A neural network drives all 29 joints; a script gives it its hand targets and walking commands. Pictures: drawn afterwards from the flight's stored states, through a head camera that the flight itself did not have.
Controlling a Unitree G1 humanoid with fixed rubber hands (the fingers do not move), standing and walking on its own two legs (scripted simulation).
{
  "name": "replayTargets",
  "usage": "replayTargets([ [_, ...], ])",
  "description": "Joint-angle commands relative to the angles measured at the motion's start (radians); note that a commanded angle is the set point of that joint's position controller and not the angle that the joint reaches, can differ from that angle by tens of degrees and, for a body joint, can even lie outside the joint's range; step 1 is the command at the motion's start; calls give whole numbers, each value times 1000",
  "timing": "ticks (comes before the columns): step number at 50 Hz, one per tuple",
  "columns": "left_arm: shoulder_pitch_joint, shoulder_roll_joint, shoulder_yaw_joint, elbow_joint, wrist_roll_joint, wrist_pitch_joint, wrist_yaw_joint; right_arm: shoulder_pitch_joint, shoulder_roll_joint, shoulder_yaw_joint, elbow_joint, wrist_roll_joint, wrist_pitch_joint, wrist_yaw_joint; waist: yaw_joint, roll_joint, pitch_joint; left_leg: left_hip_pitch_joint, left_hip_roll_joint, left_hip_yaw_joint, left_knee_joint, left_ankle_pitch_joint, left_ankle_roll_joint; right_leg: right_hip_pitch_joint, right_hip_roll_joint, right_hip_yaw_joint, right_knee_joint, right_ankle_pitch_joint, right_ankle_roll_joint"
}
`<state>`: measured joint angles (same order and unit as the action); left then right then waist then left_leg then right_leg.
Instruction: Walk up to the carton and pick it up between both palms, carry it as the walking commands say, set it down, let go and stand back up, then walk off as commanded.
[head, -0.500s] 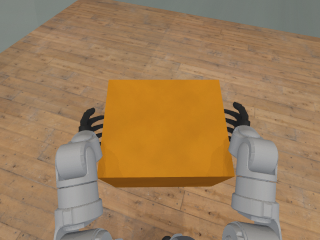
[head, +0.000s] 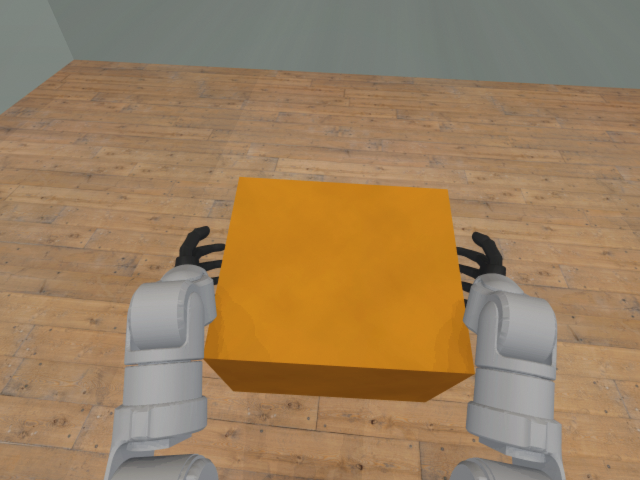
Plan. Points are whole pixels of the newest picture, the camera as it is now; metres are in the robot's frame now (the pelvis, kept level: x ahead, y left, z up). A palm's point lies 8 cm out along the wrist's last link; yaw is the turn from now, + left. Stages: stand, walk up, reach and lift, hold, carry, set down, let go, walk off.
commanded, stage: carry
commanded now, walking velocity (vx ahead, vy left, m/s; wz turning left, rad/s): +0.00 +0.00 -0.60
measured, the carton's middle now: (336, 294) +0.37 -0.01 +0.04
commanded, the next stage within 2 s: none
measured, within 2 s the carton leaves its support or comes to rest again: neither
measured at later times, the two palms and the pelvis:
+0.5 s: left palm (277, 319) +0.27 +0.05 +0.12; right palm (636, 386) +0.21 -0.29 +0.12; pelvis -0.08 -0.05 +0.00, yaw -13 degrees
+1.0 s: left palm (266, 371) +0.21 +0.06 +0.13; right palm out of the picture +0.14 -0.28 +0.14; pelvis -0.13 -0.03 +0.01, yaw -14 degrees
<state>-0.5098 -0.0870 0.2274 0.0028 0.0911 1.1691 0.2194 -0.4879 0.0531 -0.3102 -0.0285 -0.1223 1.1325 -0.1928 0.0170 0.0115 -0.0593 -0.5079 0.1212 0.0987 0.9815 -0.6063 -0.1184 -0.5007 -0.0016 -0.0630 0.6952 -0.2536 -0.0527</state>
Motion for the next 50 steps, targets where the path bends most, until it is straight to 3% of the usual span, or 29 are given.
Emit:
replayTargets([
  [1,-780,-917,-627,-237,-361,-63,-247,-817,1066,802,-116,465,-20,232,-5,-243,-501,-57,-47,-33,-54,98,26,418,-236,305,-248,351,-96],
  [3,-789,-905,-616,-279,-347,-75,-240,-832,1090,833,-130,492,-26,239,-2,-242,-534,8,-70,-28,-119,108,40,408,-232,313,-297,210,-80],
  [5,-793,-887,-614,-274,-329,-75,-229,-858,1079,837,-132,505,-31,241,-1,-221,-548,120,-102,-7,-234,102,59,352,-206,296,-334,151,-37],
  [7,-806,-856,-622,-266,-325,-68,-219,-817,1060,819,-90,495,-28,238,-23,-204,-557,365,-104,16,-484,135,92,209,-134,224,-346,97,72],
  [8,-804,-846,-635,-258,-328,-60,-216,-801,1038,798,-79,485,-28,236,-34,-87,-558,540,-13,-82,-626,141,121,61,-76,165,-284,52,124],
  [9,-744,-863,-654,-275,-339,-51,-220,-727,1034,782,-76,473,-27,237,-36,202,-555,568,203,-312,-666,162,182,-15,2,70,-28,-53,124],
  [10,-723,-875,-672,-286,-344,-35,-228,-651,1039,773,-71,456,-20,238,-31,359,-490,488,367,-395,-636,358,264,-106,23,1,190,-230,112],
  [11,-708,-883,-701,-306,-362,-24,-236,-568,1031,751,-65,425,-16,240,-28,351,-455,403,363,-335,-581,501,288,-81,-60,89,283,-218,99],
  [12,-725,-890,-715,-296,-365,-22,-237,-556,1034,742,-61,411,-8,245,-20,215,-433,367,305,-251,-559,527,258,-62,-32,58,277,-192,91],
  [13,-778,-891,-723,-290,-375,-27,-236,-590,1026,735,-62,407,-5,250,-20,129,-435,408,256,-182,-524,654,222,-50,-1,23,206,-168,82],
  [15,-820,-899,-732,-302,-403,-29,-241,-640,1012,729,-89,402,-6,246,-31,138,-425,444,201,-99,-443,867,170,-11,20,-19,61,-154,74],
  [16,-816,-914,-747,-300,-414,-26,-247,-642,1002,728,-110,395,-10,240,-29,168,-435,449,189,-60,-400,880,155,46,42,-56,-47,-120,73],
  [17,-804,-932,-753,-282,-423,-29,-251,-650,986,725,-126,386,-15,235,-22,190,-459,414,174,-30,-370,850,131,147,21,-45,-152,-33,72],
  [18,-789,-932,-748,-250,-424,-27,-252,-655,952,715,-127,371,-16,229,-21,167,-476,366,149,-9,-350,770,99,231,-24,8,-232,88,68],
  [19,-768,-923,-739,-208,-420,-23,-251,-638,927,702,-99,354,-12,222,-23,99,-510,263,111,-1,-307,631,61,353,-118,124,-220,327,48],
  [20,-770,-901,-734,-180,-416,-22,-251,-668,910,699,-101,346,-12,214,-20,-61,-528,134,51,19,-228,431,24,448,-240,270,-156,669,-5],
  [21,-789,-886,-729,-161,-414,-20,-247,-684,895,689,-81,339,-9,203,-19,-164,-521,21,0,30,-191,166,14,517,-301,322,-113,925,-58],
  [22,-765,-891,-727,-157,-413,-20,-248,-666,899,703,-80,351,-2,205,-12,-184,-535,47,-27,22,-214,90,28,481,-306,315,-119,902,-98],
  [24,-691,-902,-695,-174,-401,-12,-253,-632,947,716,-74,379,12,216,-7,-186,-494,89,-47,3,-215,106,46,376,-290,299,-198,586,-97],
  [26,-775,-887,-666,-175,-384,-25,-253,-723,980,728,-50,399,8,224,-22,-187,-473,135,-52,7,-364,267,51,370,-231,198,-182,501,-37],
  [28,-778,-871,-646,-185,-370,-35,-247,-741,1001,741,-37,415,8,230,-26,-154,-518,278,-23,-26,-444,401,71,314,-188,141,-149,427,11],
  [29,-760,-870,-645,-203,-369,-33,-249,-703,1019,738,-15,417,10,234,-23,-82,-528,299,2,-88,-441,433,94,274,-155,122,-148,324,27],
  [30,-797,-865,-636,-216,-367,-37,-252,-754,1024,749,-23,428,4,237,-18,-56,-500,258,12,-118,-450,361,108,261,-133,125,-181,197,32],
  [31,-839,-862,-634,-220,-366,-39,-249,-777,1021,740,-10,425,4,237,-15,-67,-479,223,5,-106,-441,296,106,266,-137,145,-220,130,23],
  [33,-844,-864,-618,-177,-346,-42,-241,-813,1016,740,-1,425,5,235,-17,-114,-446,208,-19,-74,-409,270,97,244,-169,192,-277,52,-2],
  [36,-786,-889,-612,-164,-344,-33,-241,-785,1041,749,-14,435,8,241,-14,-89,-420,241,-33,-66,-425,250,97,192,-175,200,-333,-77,-3],
  [45,-880,-880,-627,-140,-367,-27,-247,-774,1016,672,69,379,14,236,-14,-57,-397,246,-8,-104,-523,160,116,170,-130,171,-353,-171,28],
  [48,-898,-887,-626,-125,-379,-27,-248,-762,1003,636,91,359,12,228,-16,-22,-386,222,2,-119,-559,95,122,170,-110,153,-329,-187,35],
  [50,-901,-897,-614,-100,-384,-29,-252,-786,1002,635,81,355,8,221,-14,-40,-385,215,1,-114,-551,86,124,171,-107,152,-334,-187,40],
])
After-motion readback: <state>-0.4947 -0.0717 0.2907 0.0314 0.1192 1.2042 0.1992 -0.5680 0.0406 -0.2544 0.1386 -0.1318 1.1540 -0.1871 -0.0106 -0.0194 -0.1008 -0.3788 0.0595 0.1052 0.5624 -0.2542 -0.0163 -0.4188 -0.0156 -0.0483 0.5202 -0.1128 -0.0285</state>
